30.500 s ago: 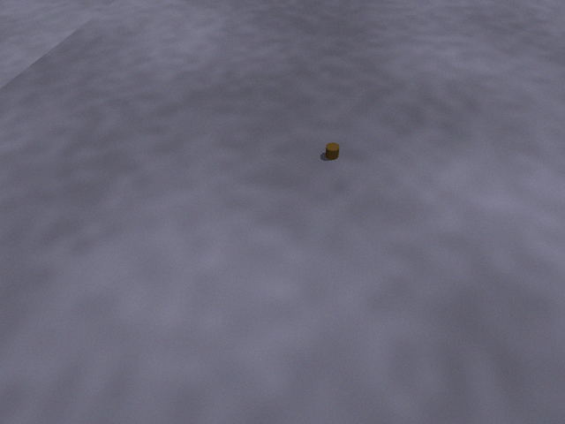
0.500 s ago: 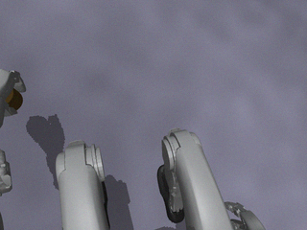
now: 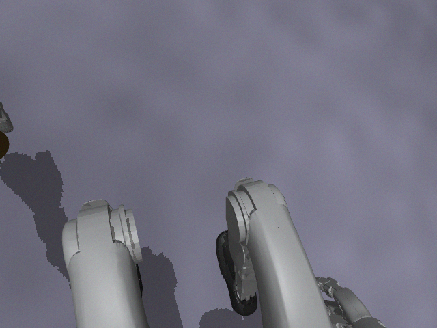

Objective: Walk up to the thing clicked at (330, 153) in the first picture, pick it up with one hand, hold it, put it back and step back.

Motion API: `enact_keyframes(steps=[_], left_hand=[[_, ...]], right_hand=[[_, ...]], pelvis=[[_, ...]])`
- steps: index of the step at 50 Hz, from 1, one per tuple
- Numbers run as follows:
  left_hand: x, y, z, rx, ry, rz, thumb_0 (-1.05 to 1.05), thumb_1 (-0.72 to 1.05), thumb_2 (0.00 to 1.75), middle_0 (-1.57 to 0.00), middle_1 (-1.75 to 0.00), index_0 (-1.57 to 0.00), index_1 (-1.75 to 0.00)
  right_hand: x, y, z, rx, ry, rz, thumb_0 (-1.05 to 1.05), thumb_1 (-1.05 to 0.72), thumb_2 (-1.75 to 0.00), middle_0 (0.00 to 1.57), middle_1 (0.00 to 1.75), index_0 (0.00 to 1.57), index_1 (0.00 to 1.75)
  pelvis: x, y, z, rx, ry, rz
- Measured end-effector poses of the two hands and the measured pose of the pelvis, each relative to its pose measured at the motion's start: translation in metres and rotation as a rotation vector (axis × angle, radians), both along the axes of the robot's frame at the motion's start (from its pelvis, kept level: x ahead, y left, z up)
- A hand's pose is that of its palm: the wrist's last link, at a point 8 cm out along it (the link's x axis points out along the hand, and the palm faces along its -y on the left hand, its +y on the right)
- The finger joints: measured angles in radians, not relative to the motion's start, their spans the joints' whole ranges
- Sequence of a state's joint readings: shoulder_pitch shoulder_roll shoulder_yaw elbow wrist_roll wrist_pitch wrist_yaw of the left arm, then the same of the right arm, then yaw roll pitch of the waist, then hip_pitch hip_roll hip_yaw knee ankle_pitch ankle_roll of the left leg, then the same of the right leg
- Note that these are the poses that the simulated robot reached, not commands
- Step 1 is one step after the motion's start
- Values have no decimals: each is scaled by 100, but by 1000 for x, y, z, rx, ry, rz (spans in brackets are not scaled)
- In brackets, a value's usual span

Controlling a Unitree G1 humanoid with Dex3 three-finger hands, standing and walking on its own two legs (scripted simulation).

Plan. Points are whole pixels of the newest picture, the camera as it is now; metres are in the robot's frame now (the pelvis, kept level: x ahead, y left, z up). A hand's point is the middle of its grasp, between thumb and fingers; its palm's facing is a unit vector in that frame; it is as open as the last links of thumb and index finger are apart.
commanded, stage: lower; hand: left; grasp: from above
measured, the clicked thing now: out of the picture +0.43 +0.39 -0.21
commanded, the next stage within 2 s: rest in 0.08 s
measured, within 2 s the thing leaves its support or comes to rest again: rests again in 1.42 s
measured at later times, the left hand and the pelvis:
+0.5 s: hand out of the picture +0.43 +0.36 -0.23, palm faces -0.46 -0.15 -0.88, open 8.0 cm; pelvis +0.00 +0.00 -0.02, yaw -2 degrees
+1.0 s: hand (6, 150) +0.43 +0.36 -0.25, palm faces -0.46 -0.15 -0.88, open 7.9 cm; pelvis +0.00 +0.00 -0.02, yaw -4 degrees
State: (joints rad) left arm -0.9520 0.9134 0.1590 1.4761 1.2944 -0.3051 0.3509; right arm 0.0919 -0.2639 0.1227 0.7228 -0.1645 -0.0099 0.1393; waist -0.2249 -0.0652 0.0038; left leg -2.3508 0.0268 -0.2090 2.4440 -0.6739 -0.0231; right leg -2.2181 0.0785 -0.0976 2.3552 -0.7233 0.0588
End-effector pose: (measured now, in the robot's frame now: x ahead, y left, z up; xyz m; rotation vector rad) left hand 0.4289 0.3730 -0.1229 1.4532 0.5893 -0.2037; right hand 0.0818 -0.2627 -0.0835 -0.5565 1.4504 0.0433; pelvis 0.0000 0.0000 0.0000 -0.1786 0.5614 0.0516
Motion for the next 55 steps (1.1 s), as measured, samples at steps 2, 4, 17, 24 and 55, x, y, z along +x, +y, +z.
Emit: enact_keyframes(steps=[2, 4, 17, 24, 55], left_hand=[[0, 0, -5, -6, -5, 0, -1, 13, 50, -52, -78, -83, -78], [0, 0, -10, -10, -10, 0, -1, 13, 50, -52, -78, -83, -77], [3, -2, -35, -7, -18, 7, -1, 11, 51, -54, -76, -86, -74], [4, -6, -45, -12, -14, 11, -1, 11, 51, -55, -75, -87, -73], [3, -9, -72, -17, -23, 22, -1, 9, 52, -57, -73, -90, -70]], right_hand=[[-1, 0, -1, -4, 6, 8, 0, -92, -90, 20, 30, 20, 30], [-2, 0, -2, -8, 11, 14, 0, -92, -90, 20, 30, 20, 30], [-10, 2, -7, -15, 36, 41, 0, -91, -90, 20, 30, 20, 30], [-10, 3, -7, -13, 40, 66, 0, -91, -90, 20, 30, 20, 30], [-1, 11, 2, -18, 22, 174, 0, -91, -90, 20, 30, 20, 30]], pelvis=[[0, 0, -2, -2, -4, -3], [0, 0, -5, -4, -10, -5], [1, 0, -16, -14, -29, -18], [3, 0, -18, -20, -37, -26], [1, 5, -22, -50, -75, -40]])
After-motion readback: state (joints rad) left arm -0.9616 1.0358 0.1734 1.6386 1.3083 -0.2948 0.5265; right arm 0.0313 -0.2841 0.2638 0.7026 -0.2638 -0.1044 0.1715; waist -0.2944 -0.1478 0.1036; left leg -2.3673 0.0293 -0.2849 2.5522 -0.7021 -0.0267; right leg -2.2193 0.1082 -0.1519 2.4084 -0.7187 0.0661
